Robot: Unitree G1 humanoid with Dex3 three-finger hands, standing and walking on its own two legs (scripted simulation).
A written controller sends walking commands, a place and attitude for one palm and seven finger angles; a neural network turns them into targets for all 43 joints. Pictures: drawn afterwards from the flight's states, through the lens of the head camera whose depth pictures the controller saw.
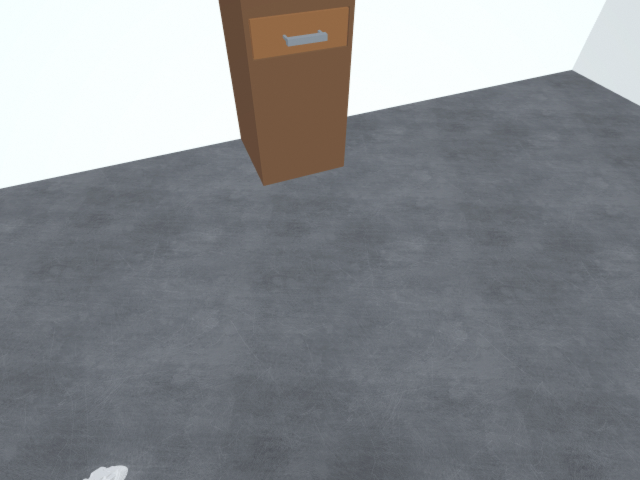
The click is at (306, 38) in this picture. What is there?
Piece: drawer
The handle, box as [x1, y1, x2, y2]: [283, 30, 327, 46]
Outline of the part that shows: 327,34 325,32 318,30 317,33 291,37 283,35 283,38 288,46 327,40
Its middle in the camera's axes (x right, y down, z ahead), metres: -0.06 -0.76 +1.45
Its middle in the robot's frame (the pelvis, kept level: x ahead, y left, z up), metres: +1.59 +0.14 -0.08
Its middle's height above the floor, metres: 0.69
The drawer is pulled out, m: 0.00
